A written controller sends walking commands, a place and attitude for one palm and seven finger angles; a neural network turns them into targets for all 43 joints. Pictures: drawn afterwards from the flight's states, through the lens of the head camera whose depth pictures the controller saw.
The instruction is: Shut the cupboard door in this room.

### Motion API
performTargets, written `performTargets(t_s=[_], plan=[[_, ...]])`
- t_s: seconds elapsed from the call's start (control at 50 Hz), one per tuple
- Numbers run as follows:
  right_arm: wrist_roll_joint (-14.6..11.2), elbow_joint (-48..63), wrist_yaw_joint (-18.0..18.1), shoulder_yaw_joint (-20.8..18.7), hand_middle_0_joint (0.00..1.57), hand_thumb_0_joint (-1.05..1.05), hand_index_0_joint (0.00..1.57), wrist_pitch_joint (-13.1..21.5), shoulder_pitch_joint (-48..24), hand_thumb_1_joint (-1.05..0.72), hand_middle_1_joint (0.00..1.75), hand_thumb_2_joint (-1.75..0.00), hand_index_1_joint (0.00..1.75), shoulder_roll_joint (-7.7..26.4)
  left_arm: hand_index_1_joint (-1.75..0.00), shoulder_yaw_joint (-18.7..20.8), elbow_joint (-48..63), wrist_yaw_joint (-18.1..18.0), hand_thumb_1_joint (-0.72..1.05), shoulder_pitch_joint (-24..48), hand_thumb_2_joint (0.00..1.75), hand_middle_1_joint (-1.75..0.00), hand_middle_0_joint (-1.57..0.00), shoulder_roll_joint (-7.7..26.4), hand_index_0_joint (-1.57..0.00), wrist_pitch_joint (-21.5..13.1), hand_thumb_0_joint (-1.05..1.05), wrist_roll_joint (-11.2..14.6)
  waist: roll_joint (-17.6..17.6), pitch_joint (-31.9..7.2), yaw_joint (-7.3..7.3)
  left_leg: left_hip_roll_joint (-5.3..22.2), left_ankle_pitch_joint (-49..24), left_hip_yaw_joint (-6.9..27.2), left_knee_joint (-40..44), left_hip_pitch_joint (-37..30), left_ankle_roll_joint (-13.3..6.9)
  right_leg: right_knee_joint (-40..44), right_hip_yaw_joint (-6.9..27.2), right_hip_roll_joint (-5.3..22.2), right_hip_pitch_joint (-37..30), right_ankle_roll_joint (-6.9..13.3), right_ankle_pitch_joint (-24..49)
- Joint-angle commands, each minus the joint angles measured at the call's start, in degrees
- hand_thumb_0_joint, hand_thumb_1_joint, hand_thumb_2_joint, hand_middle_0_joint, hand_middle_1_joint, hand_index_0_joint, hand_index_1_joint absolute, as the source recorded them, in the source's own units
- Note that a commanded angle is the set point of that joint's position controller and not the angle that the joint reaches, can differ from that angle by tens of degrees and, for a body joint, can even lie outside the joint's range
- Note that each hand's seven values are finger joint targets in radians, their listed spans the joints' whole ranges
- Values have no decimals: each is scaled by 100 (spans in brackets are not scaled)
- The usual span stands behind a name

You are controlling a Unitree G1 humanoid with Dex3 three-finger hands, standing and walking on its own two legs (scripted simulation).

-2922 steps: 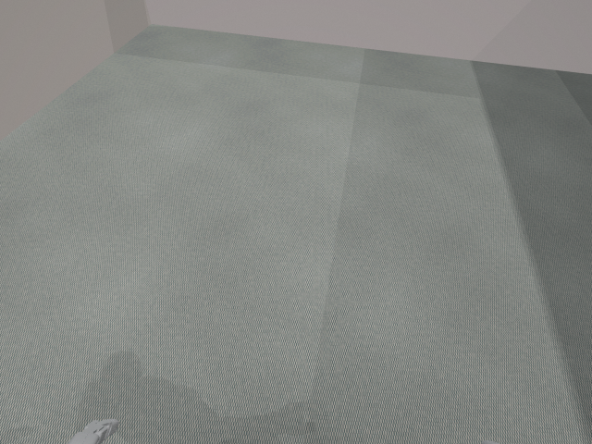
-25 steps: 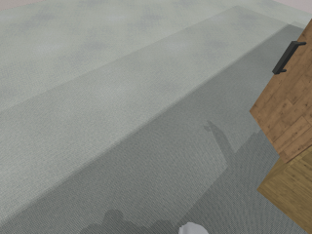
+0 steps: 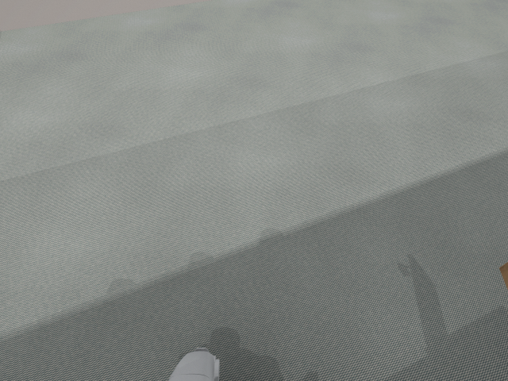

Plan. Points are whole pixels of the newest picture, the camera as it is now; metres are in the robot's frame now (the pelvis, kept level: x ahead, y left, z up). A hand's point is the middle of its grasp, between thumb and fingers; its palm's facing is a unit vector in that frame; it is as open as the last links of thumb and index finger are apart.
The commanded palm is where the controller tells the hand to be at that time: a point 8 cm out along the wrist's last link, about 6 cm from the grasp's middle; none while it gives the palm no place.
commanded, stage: walk to a spot facing it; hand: left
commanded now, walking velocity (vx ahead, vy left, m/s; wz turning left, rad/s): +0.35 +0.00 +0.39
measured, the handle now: out of the picture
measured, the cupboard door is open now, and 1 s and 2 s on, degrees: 60 60 60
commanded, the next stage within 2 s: turn to face it in 0.72 s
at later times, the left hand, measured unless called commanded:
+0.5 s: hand (135, 312) +0.25 +0.26 -0.16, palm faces +0.15 -0.96 -0.22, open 7.4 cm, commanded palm none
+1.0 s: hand (176, 286) +0.32 +0.20 -0.18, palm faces +0.26 -0.95 -0.18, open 7.3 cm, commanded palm none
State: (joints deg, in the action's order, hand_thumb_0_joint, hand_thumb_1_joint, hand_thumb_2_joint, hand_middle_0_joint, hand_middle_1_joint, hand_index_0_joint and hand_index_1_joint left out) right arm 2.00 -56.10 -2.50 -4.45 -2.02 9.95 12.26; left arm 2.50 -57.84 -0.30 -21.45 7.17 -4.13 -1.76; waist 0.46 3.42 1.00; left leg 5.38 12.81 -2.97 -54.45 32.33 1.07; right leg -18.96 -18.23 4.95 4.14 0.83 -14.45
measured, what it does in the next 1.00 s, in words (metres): walks ahead: left foot, then right foot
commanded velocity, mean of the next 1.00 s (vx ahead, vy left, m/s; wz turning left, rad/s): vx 0.25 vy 0.00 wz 0.06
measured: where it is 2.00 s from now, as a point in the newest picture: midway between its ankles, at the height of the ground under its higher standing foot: (246, 321)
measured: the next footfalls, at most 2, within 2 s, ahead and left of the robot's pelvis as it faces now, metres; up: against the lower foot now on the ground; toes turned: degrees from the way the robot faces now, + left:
left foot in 0.18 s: +0.18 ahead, +0.15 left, +0.00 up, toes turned +13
right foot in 0.66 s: +0.39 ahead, -0.07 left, +0.00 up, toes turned +0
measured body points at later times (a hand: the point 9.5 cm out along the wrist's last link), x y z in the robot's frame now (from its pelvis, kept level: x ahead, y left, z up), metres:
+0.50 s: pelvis +0.18 +0.05 -0.01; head +0.19 +0.05 +0.44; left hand +0.24 +0.31 -0.14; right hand +0.22 -0.20 -0.15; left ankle +0.15 +0.14 -0.75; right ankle +0.30 -0.09 -0.70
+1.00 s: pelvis +0.37 +0.03 -0.01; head +0.40 +0.04 +0.44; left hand +0.31 +0.25 -0.16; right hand +0.47 -0.19 -0.16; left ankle +0.42 +0.17 -0.73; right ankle +0.35 -0.07 -0.75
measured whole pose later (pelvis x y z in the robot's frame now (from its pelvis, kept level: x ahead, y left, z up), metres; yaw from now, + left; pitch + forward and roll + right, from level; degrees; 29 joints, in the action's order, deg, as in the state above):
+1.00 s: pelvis +0.37 +0.03 -0.01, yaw +11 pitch +0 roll +0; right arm 1.7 -59.8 0.2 -3.0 0.6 11.1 10.1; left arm 2.2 -60.8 -1.2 -19.0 8.2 -2.6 -1.0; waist -0.1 4.4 1.8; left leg 4.7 10.7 -5.0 -37.3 24.1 1.3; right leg -24.4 -11.0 2.6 7.5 0.9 -16.1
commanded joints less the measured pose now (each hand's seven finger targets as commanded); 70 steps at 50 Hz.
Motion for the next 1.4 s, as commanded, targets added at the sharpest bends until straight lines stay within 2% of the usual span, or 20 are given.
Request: performTargets(t_s=[0.0,0.08,0.12,0.14,0.16,0.18,0.22,0.3,0.58,0.6,0.64,0.72,0.8,0.96,1.02,1.06,1.28,1.3,1.32,1.38], plan=[[-32,705,-69,155,20,0,20,275,-961,-90,30,-90,30,-78,-30,263,-14,-55,90,-685,90,-30,-20,1002,-20,-97,0,-14,601,129,252,28,135,-211,1191,568,-97,603,818,1719,-889,468,1909],[-38,691,-34,136,20,0,20,347,-727,-90,30,-90,30,23,-30,298,-70,-34,90,-562,90,-30,-20,1156,-20,-54,0,-15,675,51,76,-204,506,-475,1762,-412,-352,86,618,1880,-761,463,2587],[4,400,24,70,20,0,20,403,210,-90,30,-90,30,254,-30,312,-64,-21,90,-346,90,-30,-20,1241,-20,-30,0,47,425,-411,-435,-557,49,-776,2413,-2142,-468,-1275,50,1534,-131,212,3133],[16,185,85,-49,20,0,20,420,994,-90,30,-90,30,722,-30,283,-22,16,90,-363,90,-30,-20,1057,-20,-12,0,52,-353,-947,-792,-103,116,-126,2647,-3655,-622,-2631,13,1241,869,1,2073],[43,58,184,-231,20,0,20,446,1643,-90,30,-90,30,1405,-30,220,210,86,90,-361,90,-30,-20,772,-20,28,0,106,-1933,-1329,-993,1474,-51,2459,3230,-4880,-1190,-4425,102,301,2787,-324,-1275],[-43,-72,287,-238,20,0,20,397,2009,-90,30,-90,30,1535,-30,157,505,50,90,230,90,-30,-20,898,-20,53,0,51,-1505,-1412,-1149,1948,-874,3055,3664,-5140,-1514,-5241,994,138,3540,-243,-1924],[-42,78,336,-103,20,0,20,443,1312,-90,30,-90,30,1186,-30,191,543,10,90,509,90,-30,-20,702,-20,63,0,26,-529,-638,-738,1855,-297,2261,3803,-3636,-1456,-5450,1403,451,3506,-171,-1402],[-46,113,388,113,20,0,20,549,570,-90,30,-90,30,501,-30,172,166,100,90,85,90,-30,-20,471,-20,288,0,-36,-636,82,-153,1071,-72,1142,4312,-2114,-1069,-4501,1578,511,2757,-254,-328],[-9,-331,344,45,20,0,20,535,1087,-90,30,-90,30,677,-30,254,565,208,90,975,90,-30,-20,843,-20,228,0,10,-388,71,78,745,-619,480,3531,-2238,-921,-1245,1162,-134,1037,-99,537],[-52,-355,331,63,20,0,20,538,1095,-90,30,-90,30,595,-30,315,338,182,90,241,90,-30,-20,1059,-20,150,0,-9,-17,-260,394,405,-952,232,2439,-1909,-734,-892,1373,-89,-31,8,468],[-163,-121,269,130,20,0,20,564,1340,-90,30,-90,30,188,-30,501,-38,68,90,-1044,90,-30,-20,2035,-20,80,0,1,2094,-1119,624,-732,2211,-180,-928,61,-342,434,4462,2346,-1668,868,374],[-91,-279,271,83,20,0,20,412,946,-90,30,-90,30,96,-30,230,320,-22,90,396,90,-30,-20,1069,-20,57,0,59,544,-126,2,47,691,548,-1699,115,-205,619,2501,1767,314,655,992],[-66,-324,199,129,20,0,20,195,1113,-90,30,-90,30,-200,-30,160,296,-48,90,501,90,-30,-20,755,-20,-17,0,56,636,-11,-282,34,266,224,-990,-130,8,722,1266,1381,789,543,2062],[-53,-318,258,226,20,0,20,414,839,-90,30,-90,30,-240,-30,117,-104,-115,90,107,90,-30,-20,791,-20,122,0,88,690,-448,-201,-296,-772,-406,2558,-2022,64,-410,1574,785,590,573,3067],[-31,-351,416,31,20,0,20,423,1283,-90,30,-90,30,906,-30,92,-15,-110,90,-110,90,-30,-20,449,-20,289,0,147,-1431,-945,-369,1672,-3212,1247,2985,-3577,-794,-1892,1098,-206,2031,-114,-1340],[22,-196,506,44,20,0,20,335,1046,-90,30,-90,30,956,-30,117,195,-67,90,311,90,-30,-20,500,-20,421,0,93,-1272,-414,-427,2118,-2326,1391,3540,-2845,-1268,-3670,1464,-267,2383,-117,-2425],[-43,462,450,-108,20,0,20,72,-494,-90,30,-90,30,885,-30,384,332,130,90,-75,90,-30,-20,592,-20,643,0,10,-681,-208,254,1376,517,-479,2673,-1266,-442,-1647,1081,-344,899,-203,-28],[-74,571,420,-101,20,0,20,51,-574,-90,30,-90,30,714,-30,443,347,104,90,-238,90,-30,-20,916,-20,605,0,-21,182,-80,402,901,1034,-813,1780,-858,-144,-772,1800,8,712,-43,316],[-111,798,374,-22,20,0,20,36,-603,-90,30,-90,30,265,-30,542,422,35,90,-261,90,-30,-20,1603,-20,525,0,-87,2233,-64,502,-64,2346,-1122,156,119,242,319,4131,1349,482,540,1055],[-98,885,343,-60,20,0,20,-20,-825,-90,30,-90,30,472,-30,549,712,-50,90,365,90,-30,-20,1669,-20,505,0,16,1290,-29,271,-64,1562,325,-1504,494,174,730,4638,1447,1009,1077,-168]])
